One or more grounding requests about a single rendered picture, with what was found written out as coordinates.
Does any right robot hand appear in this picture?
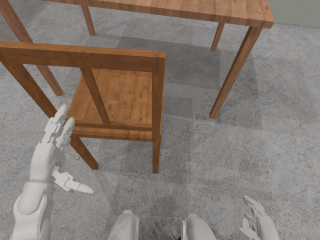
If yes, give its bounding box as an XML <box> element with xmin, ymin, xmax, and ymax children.
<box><xmin>239</xmin><ymin>195</ymin><xmax>280</xmax><ymax>240</ymax></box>

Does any table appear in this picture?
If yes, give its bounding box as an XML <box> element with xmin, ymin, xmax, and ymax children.
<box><xmin>0</xmin><ymin>0</ymin><xmax>275</xmax><ymax>119</ymax></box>

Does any left robot hand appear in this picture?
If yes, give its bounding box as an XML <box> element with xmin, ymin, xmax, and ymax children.
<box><xmin>29</xmin><ymin>104</ymin><xmax>95</xmax><ymax>195</ymax></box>

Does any right robot thigh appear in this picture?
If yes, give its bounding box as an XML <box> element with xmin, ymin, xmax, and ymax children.
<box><xmin>181</xmin><ymin>217</ymin><xmax>217</xmax><ymax>240</ymax></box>

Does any robot left forearm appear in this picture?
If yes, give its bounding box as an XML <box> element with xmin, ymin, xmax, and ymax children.
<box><xmin>10</xmin><ymin>180</ymin><xmax>56</xmax><ymax>240</ymax></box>

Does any robot right shin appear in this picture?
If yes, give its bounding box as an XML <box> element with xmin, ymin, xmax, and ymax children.
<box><xmin>187</xmin><ymin>213</ymin><xmax>198</xmax><ymax>218</ymax></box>

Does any chair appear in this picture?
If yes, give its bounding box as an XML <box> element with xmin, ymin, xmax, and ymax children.
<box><xmin>0</xmin><ymin>40</ymin><xmax>166</xmax><ymax>174</ymax></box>

